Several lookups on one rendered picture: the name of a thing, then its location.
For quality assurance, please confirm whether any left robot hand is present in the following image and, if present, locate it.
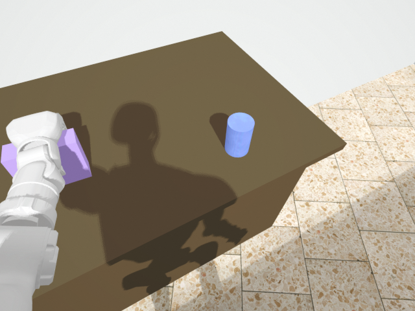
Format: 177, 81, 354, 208
6, 111, 67, 176

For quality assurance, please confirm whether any robot left upper arm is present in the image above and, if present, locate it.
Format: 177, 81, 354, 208
0, 225, 59, 311

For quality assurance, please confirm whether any table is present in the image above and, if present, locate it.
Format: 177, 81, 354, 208
0, 31, 347, 311

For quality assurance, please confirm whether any left robot forearm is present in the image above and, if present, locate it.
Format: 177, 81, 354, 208
0, 137, 65, 230

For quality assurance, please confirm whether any sponge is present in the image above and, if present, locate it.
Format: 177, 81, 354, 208
1, 128, 92, 185

